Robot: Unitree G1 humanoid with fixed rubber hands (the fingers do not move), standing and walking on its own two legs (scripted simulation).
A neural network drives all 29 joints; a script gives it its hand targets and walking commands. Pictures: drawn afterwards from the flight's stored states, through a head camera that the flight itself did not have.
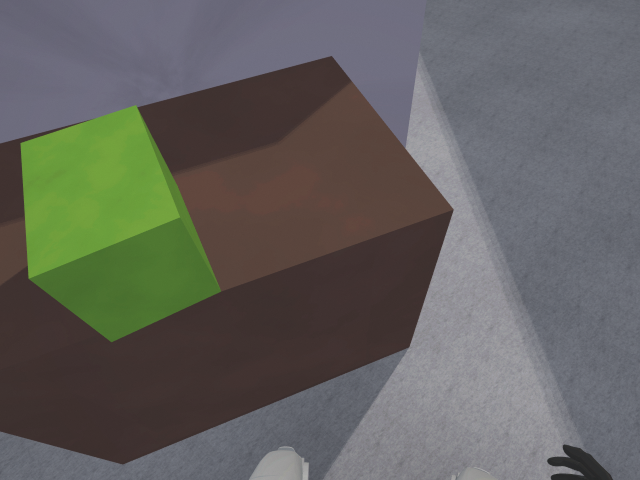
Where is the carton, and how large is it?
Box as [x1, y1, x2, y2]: [20, 105, 220, 341]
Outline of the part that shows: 135,105 20,143 29,279 110,341 115,340 220,291 178,188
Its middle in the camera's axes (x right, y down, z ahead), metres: -0.30 -0.03 +0.60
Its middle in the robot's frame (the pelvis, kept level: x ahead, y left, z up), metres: +0.48 +0.34 +0.02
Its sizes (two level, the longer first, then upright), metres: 0.268 0.173 0.185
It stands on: a pedestal, 0.66 m high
